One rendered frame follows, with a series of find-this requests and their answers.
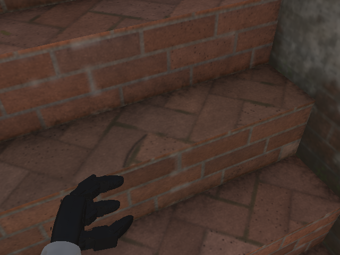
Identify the robot left hand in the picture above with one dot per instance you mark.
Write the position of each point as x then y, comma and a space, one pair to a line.
78, 210

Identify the left robot forearm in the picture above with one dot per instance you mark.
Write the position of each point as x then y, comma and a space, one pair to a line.
61, 248

